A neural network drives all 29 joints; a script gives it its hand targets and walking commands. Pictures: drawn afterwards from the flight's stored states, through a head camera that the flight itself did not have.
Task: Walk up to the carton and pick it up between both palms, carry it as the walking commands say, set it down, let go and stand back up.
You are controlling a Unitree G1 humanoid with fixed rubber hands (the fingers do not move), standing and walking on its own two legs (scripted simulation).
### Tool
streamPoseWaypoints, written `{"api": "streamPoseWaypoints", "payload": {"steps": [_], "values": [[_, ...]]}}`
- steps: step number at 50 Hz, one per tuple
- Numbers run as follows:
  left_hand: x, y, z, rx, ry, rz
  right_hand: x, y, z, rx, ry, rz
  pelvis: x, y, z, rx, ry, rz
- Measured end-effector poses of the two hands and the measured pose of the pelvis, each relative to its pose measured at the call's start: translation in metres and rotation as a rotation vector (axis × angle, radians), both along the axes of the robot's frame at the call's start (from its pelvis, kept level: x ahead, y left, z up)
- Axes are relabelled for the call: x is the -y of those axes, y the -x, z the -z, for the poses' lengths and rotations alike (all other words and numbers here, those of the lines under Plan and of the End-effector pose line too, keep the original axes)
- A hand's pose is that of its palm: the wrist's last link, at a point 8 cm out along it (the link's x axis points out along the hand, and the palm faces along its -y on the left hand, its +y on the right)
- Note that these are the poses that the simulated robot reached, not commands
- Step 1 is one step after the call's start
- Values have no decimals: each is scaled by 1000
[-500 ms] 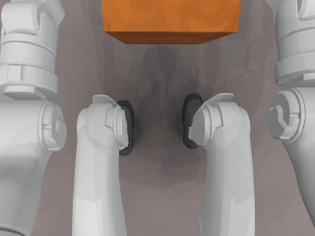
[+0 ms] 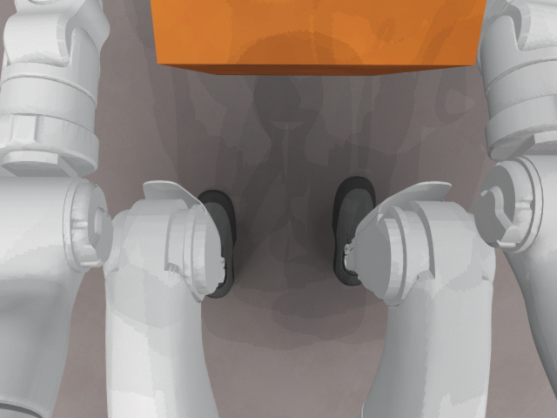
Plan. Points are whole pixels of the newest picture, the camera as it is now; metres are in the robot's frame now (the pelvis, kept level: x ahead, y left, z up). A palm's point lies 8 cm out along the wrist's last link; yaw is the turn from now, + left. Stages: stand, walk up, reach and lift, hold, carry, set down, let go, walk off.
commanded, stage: reach and lift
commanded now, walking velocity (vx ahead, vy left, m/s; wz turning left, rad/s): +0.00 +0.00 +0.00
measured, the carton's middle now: out of the picture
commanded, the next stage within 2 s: none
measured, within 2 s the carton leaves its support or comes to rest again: leaves its support in 1.78 s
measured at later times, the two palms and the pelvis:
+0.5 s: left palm out of the picture +0.55 +0.19 -0.18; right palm out of the picture +0.54 -0.21 -0.18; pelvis +0.00 +0.00 +0.00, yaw +0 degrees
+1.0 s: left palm out of the picture +0.56 +0.14 -0.17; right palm out of the picture +0.55 -0.20 -0.18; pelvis +0.00 +0.00 -0.01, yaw +0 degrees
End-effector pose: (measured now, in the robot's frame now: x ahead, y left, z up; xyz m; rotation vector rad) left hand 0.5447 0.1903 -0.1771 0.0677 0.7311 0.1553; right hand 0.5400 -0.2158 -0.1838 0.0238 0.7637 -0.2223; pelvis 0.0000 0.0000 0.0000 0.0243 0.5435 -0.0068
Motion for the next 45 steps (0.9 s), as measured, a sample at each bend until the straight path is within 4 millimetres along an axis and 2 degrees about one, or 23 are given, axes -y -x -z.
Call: {"api": "streamPoseWaypoints", "payload": {"steps": [6, 26, 36, 45], "values": [[-3, -1, 0, 15, 22, -14, -1, -6, -4, 29, 2, 0, -1, -1, 5, 9, 3, -1], [3, -1, 1, 10, 17, 16, -6, -3, 0, 15, -4, -16, -1, -1, 5, 10, 3, -1], [14, -3, 0, 11, 26, 55, -11, -5, -1, 19, -4, -42, -1, -1, 5, 10, 3, -1], [43, -15, -8, 33, 72, 95, -14, -6, -1, 29, -2, -67, -1, -1, 5, 10, 3, -1]]}}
